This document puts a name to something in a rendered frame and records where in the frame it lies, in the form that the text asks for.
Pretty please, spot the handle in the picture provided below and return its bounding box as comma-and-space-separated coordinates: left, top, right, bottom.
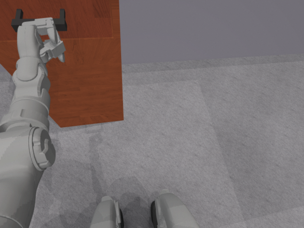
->
11, 9, 67, 32

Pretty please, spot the cabinet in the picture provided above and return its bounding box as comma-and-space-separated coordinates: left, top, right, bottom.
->
0, 0, 124, 128

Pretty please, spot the robot right shin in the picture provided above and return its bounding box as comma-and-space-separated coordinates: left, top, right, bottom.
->
156, 189, 170, 228

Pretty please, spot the left robot forearm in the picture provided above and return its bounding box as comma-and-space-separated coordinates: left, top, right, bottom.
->
0, 57, 51, 133

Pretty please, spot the robot left upper arm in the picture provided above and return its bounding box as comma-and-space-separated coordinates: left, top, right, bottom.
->
0, 127, 56, 228

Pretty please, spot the drawer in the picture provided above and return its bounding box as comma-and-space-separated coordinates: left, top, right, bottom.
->
0, 0, 112, 40

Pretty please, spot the left robot hand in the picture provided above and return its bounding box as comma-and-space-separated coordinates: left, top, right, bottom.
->
17, 17, 66, 65

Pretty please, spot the right robot thigh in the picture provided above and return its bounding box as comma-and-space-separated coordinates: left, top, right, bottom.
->
155, 193, 200, 228

